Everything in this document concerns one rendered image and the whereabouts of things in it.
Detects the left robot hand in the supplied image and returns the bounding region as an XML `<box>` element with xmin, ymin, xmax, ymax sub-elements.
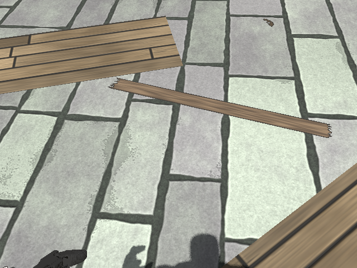
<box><xmin>33</xmin><ymin>250</ymin><xmax>87</xmax><ymax>268</ymax></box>

